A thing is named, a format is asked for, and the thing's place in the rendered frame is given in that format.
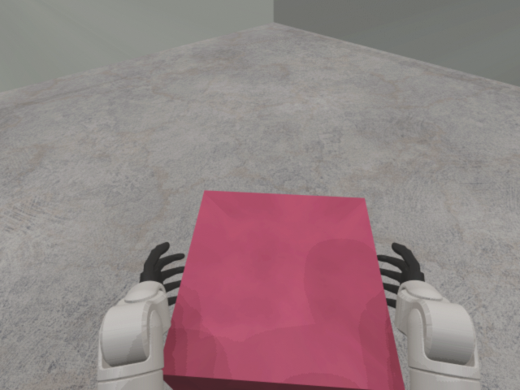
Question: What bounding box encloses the carton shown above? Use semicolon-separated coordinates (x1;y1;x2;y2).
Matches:
161;190;405;390

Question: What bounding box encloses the right robot hand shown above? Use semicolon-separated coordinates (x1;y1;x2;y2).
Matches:
377;243;425;309

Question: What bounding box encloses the right robot forearm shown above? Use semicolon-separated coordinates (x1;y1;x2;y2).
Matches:
394;280;481;390

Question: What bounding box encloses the left robot forearm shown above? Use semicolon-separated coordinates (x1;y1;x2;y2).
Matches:
97;281;171;390

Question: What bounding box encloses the left robot hand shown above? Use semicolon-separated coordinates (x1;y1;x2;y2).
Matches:
139;242;184;306

